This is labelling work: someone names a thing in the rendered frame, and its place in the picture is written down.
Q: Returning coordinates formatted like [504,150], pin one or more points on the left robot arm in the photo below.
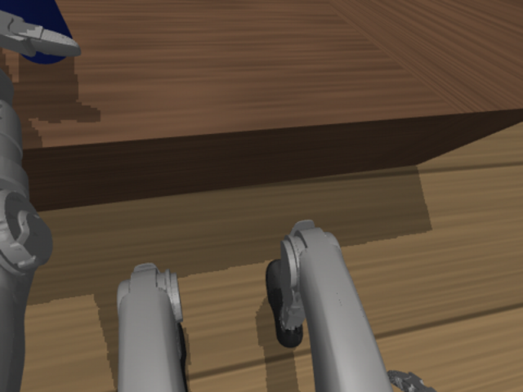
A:
[25,242]

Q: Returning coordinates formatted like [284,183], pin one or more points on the right robot hand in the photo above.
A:
[408,382]

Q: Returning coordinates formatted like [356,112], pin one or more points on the left robot hand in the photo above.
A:
[26,39]

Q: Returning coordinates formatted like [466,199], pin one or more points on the bottle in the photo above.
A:
[39,12]

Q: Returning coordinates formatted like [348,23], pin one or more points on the right robot foot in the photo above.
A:
[285,337]

